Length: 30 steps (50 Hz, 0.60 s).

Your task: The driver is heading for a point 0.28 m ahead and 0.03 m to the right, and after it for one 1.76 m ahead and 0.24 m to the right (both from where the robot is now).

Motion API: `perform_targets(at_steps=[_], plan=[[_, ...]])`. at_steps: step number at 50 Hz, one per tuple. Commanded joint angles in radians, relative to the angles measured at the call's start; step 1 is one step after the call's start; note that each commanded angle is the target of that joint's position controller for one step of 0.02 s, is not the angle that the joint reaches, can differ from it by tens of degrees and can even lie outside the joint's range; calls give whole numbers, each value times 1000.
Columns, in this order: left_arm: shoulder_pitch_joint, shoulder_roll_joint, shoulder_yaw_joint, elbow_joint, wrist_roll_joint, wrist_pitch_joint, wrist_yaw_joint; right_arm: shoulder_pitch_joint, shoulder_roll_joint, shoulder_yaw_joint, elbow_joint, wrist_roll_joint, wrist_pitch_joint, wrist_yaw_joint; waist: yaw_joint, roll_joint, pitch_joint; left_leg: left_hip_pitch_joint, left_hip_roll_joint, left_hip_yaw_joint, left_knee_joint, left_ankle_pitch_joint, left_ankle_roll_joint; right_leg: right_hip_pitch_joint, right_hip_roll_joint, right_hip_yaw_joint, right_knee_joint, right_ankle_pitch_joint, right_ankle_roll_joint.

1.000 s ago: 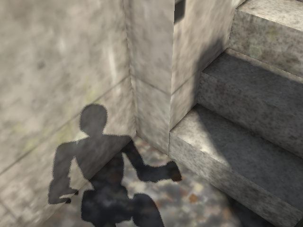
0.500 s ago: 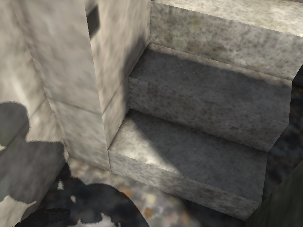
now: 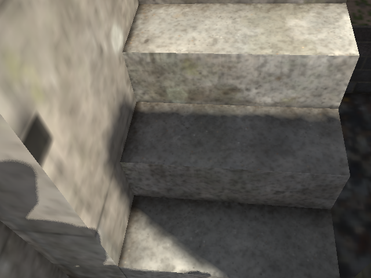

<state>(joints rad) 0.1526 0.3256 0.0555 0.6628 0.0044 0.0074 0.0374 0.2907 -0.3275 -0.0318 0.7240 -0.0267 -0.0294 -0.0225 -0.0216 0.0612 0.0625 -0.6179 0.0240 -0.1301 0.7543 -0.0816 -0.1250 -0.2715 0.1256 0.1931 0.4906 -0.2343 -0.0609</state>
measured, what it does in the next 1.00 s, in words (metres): walks ahead, turning right: left foot, then right foot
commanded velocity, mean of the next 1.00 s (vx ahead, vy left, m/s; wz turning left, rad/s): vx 0.12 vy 0.06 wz -0.49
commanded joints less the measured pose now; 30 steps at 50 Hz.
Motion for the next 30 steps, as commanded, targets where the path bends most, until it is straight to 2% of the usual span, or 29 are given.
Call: perform_targets(at_steps=[1,2,3,4,5,6,7,8,9,10,11,12,13,14,15,17,18,19,20,21,22,23,24,25,26,27,28,29,30], plan=[[-59,135,44,-88,-1,-1,9,-11,-87,-18,-73,13,-30,-12,2,-216,-136,162,-31,15,-112,-48,7,46,-225,187,-49,360,-103],[-68,123,44,-91,-3,-1,8,-6,-108,-24,-74,15,-37,-17,-2,-231,-127,174,-26,2,-179,-77,23,83,-230,230,-29,326,-99],[-73,106,41,-78,-30,11,7,-2,-131,-33,-84,11,-54,-24,-32,-261,-108,229,-17,9,-310,-21,52,94,-175,221,44,314,-78],[-77,70,30,-84,-40,12,10,30,-156,-43,-75,-6,-77,-28,-52,-230,-116,317,45,-12,-434,184,86,69,-124,202,150,239,-36],[-20,8,14,-90,-24,14,2,43,-193,-39,-89,-38,-80,-39,-3,-32,-202,535,258,-168,-361,590,185,-77,-55,126,348,-139,28],[20,65,23,-122,-26,10,-6,102,-205,-50,-41,-81,-71,-31,16,246,-245,630,411,-406,-368,746,399,-281,58,43,537,-471,74],[-11,160,48,-131,-9,1,-17,118,-160,-44,-25,-47,-54,-26,13,243,-280,600,414,-368,-374,682,455,-283,-27,-4,738,-494,92],[-18,189,61,-98,-22,18,-16,104,-146,-43,-56,-25,-56,-37,-27,96,-255,617,405,-342,-377,515,397,-347,-37,29,837,-378,114],[-44,151,54,-100,-20,32,-15,51,-130,-39,-70,-7,-42,-44,-2,50,-218,555,332,-225,-386,353,353,-336,-73,-4,852,-332,126],[-63,129,42,-111,-13,44,-16,-12,-120,-36,-80,9,-30,-55,10,35,-159,476,291,-155,-417,199,328,-329,-101,-15,793,-265,136],[-78,92,28,-122,-10,52,-20,-39,-124,-36,-86,4,-16,-67,12,35,-138,413,255,-96,-449,95,307,-292,-110,-61,732,-212,139],[-88,64,17,-133,-11,52,-22,-58,-123,-38,-90,-4,-2,-78,9,61,-125,368,219,-32,-467,68,292,-247,-110,-108,652,-190,143],[-105,51,13,-142,-13,49,-23,-61,-122,-40,-93,-13,7,-83,-3,88,-126,356,211,6,-476,70,289,-215,-110,-142,587,-190,145],[-54,62,21,-133,-28,41,-25,-78,-125,-41,-97,-20,19,-83,5,116,-138,345,200,49,-485,59,284,-143,-100,-175,519,-201,151],[-60,63,16,-127,-26,38,-37,-83,-131,-47,-93,-21,19,-85,-5,142,-147,344,196,83,-472,34,273,-98,-121,-182,426,-178,147],[-42,67,21,-129,-20,32,-45,-54,-153,-60,-72,-2,21,-81,-22,150,-155,370,221,73,-449,-59,259,-63,-122,-215,288,-153,122],[-11,59,23,-122,-24,32,-47,-64,-158,-62,-66,-3,23,-75,-4,148,-151,352,219,83,-424,-127,247,-28,-107,-257,207,-95,94],[26,61,26,-105,-20,36,-48,-56,-151,-54,-67,-4,23,-67,3,134,-147,324,209,95,-400,-204,220,15,-83,-283,137,-66,61],[59,61,22,-98,-9,33,-49,-43,-119,-33,-64,-12,33,-69,13,119,-107,293,183,109,-331,-274,185,29,-75,-274,59,-103,34],[72,111,32,-105,-5,30,-41,11,-81,-18,-60,-26,37,-67,-2,-7,-58,203,115,178,-169,-344,107,42,-154,-103,-65,0,-27],[125,262,66,-108,11,50,-21,-18,-44,3,-130,-51,37,-61,-7,-322,-26,-44,-26,242,126,-457,18,99,-360,278,-145,271,-155],[112,289,76,-128,42,29,-21,-103,-103,-10,-171,-28,32,-64,45,-222,-83,-61,-40,66,397,-495,19,16,-459,414,-171,306,-257],[60,244,59,-132,32,4,-21,-37,-134,-29,-141,-4,41,-69,-1,-162,-86,-80,-33,25,543,-431,16,7,-432,349,-140,271,-234],[1,197,48,-146,8,-4,-17,-21,-126,-27,-144,1,47,-81,-17,-144,-103,-127,-20,19,602,-356,15,40,-383,263,-103,282,-189],[57,150,36,-112,-37,-14,-4,46,-109,-31,-138,-4,46,-66,-19,-136,-170,-168,15,1,571,-249,17,97,-340,272,-137,-289,-135],[64,128,18,-96,-36,-20,4,8,-104,-36,-147,-6,47,-62,-7,-186,-98,-192,9,2,543,-193,15,72,-327,301,-174,-363,-126],[88,104,9,-78,-23,-33,9,-21,-105,-42,-157,-5,40,-49,2,-213,-56,-202,-4,4,524,-154,17,75,-317,309,-202,-343,-128],[71,93,10,-86,-23,-54,10,-67,-93,-50,-179,-4,30,-34,4,-234,-57,-188,-7,18,539,-121,30,92,-309,288,-204,-282,-134],[44,82,9,-101,-16,-66,10,-79,-79,-49,-186,2,21,-27,2,-235,-41,-176,-4,19,459,-103,38,103,-292,248,-185,-141,-142]])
